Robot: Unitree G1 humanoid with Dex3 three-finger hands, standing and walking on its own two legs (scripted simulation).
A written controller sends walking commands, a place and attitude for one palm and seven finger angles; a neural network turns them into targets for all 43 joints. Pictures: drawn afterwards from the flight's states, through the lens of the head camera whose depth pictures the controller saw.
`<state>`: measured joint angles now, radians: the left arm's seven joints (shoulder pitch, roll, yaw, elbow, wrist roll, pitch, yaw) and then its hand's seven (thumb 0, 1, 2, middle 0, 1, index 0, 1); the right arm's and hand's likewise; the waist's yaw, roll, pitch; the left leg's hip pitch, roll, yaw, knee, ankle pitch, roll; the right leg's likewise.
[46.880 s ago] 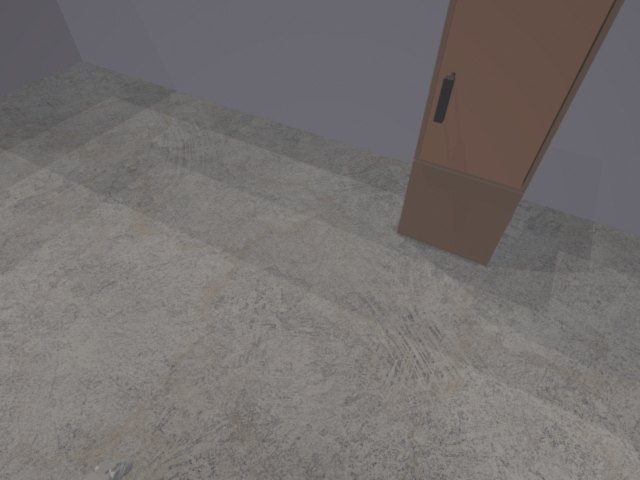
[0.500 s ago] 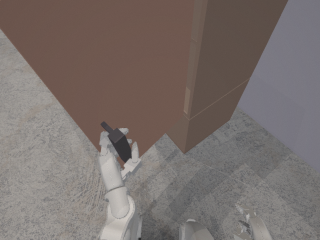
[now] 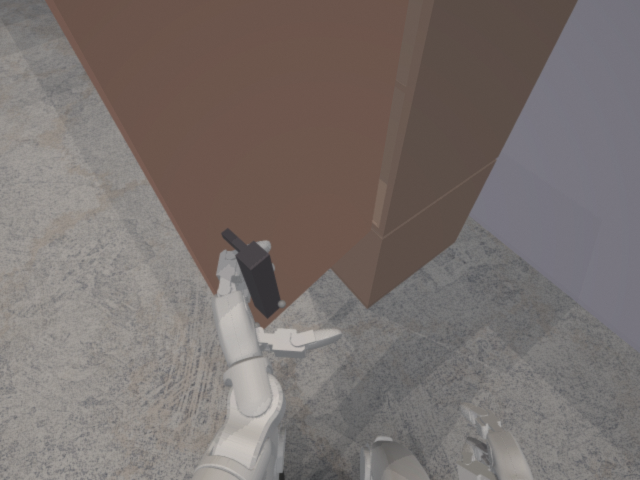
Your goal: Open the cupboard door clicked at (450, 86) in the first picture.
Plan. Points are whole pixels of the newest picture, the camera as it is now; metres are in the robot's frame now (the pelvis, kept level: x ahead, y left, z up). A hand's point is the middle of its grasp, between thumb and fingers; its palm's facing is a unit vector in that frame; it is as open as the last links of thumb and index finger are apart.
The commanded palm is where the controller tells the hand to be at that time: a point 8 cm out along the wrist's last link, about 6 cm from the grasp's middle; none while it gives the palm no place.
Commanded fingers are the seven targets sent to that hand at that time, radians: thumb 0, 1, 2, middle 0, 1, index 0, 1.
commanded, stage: open thumb and fingers to let go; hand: left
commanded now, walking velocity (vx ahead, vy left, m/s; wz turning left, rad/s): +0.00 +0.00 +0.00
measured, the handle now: (250, 273) +0.37 +0.11 +0.03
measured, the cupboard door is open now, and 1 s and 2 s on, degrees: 98 100 100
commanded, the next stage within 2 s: slide the hand sideways off the handle in 0.22 s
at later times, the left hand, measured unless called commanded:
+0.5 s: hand (275, 329) +0.29 +0.07 +0.02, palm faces -0.12 -0.99 -0.05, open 15.9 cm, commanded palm +0.27 +0.10 +0.02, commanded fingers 0.00 -0.50 0.30 -0.15 -0.30 -0.15 -0.30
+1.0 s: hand (248, 366) +0.25 +0.09 +0.02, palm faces -0.02 -1.00 +0.01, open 16.3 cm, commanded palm +0.22 +0.14 +0.02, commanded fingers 0.00 -0.50 0.30 -0.15 -0.30 -0.15 -0.30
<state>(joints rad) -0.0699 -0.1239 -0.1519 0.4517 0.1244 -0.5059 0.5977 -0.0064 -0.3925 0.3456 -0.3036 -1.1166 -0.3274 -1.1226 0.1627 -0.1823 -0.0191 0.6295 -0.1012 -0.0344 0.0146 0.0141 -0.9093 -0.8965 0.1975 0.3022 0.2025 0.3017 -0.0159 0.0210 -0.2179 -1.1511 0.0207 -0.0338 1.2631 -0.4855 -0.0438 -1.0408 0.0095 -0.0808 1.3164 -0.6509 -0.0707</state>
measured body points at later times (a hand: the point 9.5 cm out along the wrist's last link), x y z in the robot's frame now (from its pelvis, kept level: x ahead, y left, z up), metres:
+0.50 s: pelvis +0.00 +0.03 -0.01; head +0.08 +0.03 +0.44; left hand +0.30 +0.12 +0.03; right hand +0.17 -0.19 -0.11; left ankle +0.06 +0.15 -0.62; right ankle -0.01 -0.08 -0.62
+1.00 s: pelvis +0.00 +0.03 -0.01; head +0.09 +0.02 +0.43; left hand +0.25 +0.15 +0.03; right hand +0.20 -0.19 -0.11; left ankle +0.06 +0.15 -0.62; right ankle -0.01 -0.08 -0.62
